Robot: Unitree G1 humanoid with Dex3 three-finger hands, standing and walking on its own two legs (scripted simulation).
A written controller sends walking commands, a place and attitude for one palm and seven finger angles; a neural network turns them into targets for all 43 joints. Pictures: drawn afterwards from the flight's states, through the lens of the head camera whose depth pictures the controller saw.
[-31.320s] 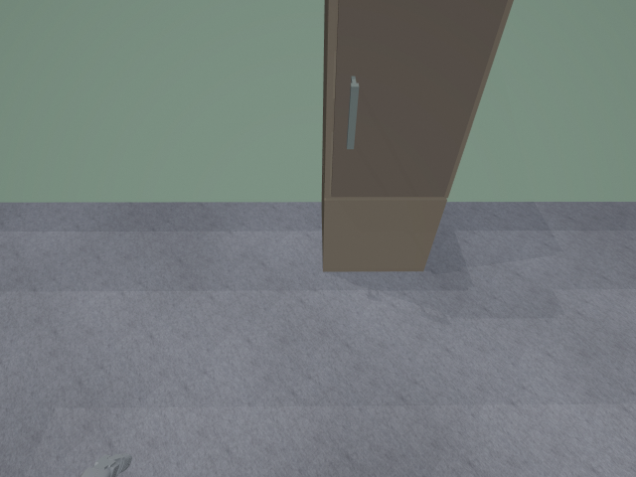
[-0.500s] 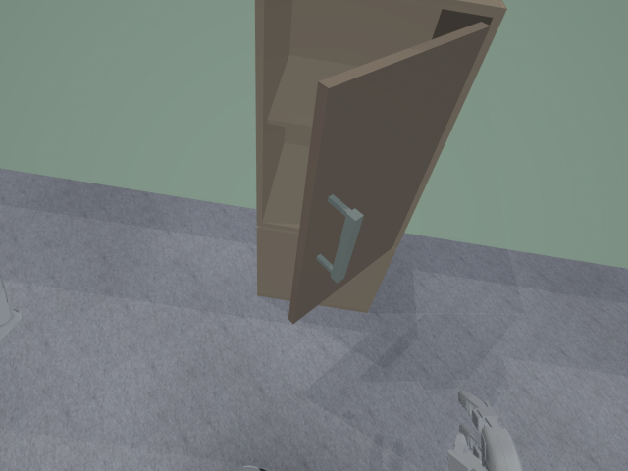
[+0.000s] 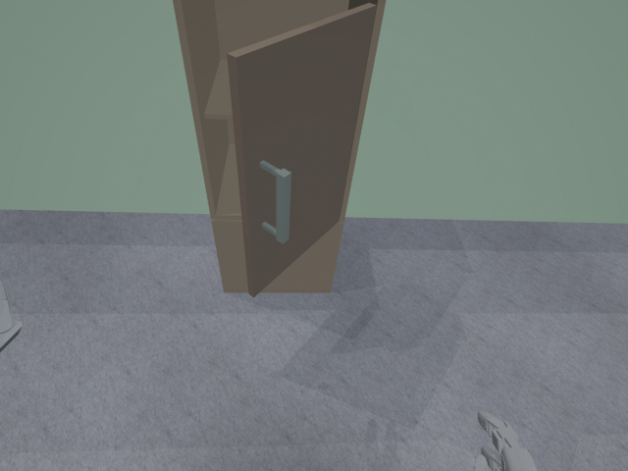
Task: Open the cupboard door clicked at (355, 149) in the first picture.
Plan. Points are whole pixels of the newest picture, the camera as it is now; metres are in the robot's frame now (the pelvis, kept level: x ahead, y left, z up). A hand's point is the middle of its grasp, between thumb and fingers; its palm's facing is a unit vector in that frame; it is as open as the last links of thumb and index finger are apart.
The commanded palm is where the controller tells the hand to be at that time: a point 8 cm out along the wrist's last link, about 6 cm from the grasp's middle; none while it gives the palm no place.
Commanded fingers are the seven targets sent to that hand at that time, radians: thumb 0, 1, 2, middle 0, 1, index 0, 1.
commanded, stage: stop stepping back and stand still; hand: left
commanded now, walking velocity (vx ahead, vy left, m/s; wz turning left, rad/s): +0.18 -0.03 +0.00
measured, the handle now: (274, 203) +0.59 +0.09 -0.03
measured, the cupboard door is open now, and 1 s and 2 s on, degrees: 49 49 49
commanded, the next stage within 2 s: let the arm hang, fingers relaxed in 1.22 s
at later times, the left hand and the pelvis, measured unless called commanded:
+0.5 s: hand out of the picture +0.15 +0.28 +0.17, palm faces +0.45 -0.77 -0.45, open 7.4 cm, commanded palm +0.09 +0.31 +0.18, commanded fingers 0.00 0.90 0.90 -0.20 -0.30 -0.20 -0.30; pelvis -0.04 +0.01 +0.00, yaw +2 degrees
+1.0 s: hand out of the picture +0.13 +0.31 +0.16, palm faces +0.42 -0.77 -0.47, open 7.4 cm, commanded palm +0.07 +0.34 +0.18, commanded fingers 0.00 0.90 0.90 -0.20 -0.30 -0.20 -0.30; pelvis -0.06 +0.04 +0.01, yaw +1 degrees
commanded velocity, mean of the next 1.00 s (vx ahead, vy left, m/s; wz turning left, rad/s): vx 0.05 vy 0.01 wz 0.00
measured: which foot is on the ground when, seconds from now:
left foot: down 0.00-0.06, up 0.08-0.28, down 0.30-1.00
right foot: down 0.00-1.00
